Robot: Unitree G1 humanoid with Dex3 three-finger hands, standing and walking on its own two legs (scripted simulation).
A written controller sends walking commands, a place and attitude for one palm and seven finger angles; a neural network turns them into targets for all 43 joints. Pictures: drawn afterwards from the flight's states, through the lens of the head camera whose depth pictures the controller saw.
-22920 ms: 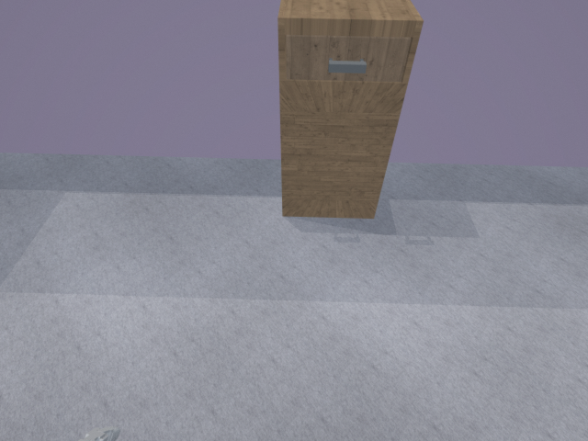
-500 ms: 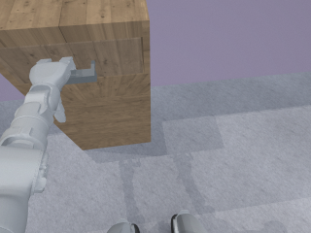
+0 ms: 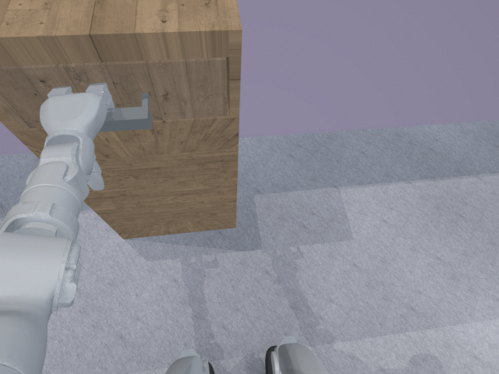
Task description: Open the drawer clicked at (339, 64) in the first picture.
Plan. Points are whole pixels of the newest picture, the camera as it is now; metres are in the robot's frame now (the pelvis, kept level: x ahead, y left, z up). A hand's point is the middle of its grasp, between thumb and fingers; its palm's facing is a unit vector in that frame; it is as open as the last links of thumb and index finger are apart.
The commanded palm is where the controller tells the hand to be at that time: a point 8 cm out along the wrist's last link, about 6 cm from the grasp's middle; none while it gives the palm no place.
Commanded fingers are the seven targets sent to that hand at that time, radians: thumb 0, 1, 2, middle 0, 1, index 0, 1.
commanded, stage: lower the fingers behind the handle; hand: left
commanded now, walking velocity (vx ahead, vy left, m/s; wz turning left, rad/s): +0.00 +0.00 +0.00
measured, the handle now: (115, 109) +0.56 +0.19 +0.03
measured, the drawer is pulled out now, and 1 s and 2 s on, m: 0.00 0.00 0.09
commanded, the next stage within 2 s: close the thumb around the handle in 0.14 s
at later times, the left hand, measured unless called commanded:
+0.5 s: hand (90, 140) +0.51 +0.23 +0.01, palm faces -0.06 -0.02 -1.00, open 12.0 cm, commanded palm +0.50 +0.22 +0.07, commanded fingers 0.00 0.28 0.64 -0.36 -1.28 -0.36 -1.28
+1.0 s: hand (91, 141) +0.51 +0.23 +0.01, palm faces -0.06 -0.02 -1.00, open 6.1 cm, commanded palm +0.50 +0.22 +0.07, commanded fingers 0.00 0.90 0.90 -0.40 -1.35 -0.40 -1.35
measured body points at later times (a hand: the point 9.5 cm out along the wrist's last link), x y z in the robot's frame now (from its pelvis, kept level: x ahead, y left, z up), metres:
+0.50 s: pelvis +0.01 +0.01 +0.00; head +0.14 +0.01 +0.43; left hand +0.51 +0.23 +0.07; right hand +0.00 -0.27 -0.13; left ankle +0.00 +0.11 -0.69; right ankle +0.01 -0.13 -0.69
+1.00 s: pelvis +0.01 +0.01 +0.00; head +0.14 +0.01 +0.43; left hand +0.51 +0.23 +0.06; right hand -0.01 -0.27 -0.13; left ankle +0.00 +0.11 -0.69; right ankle +0.01 -0.13 -0.69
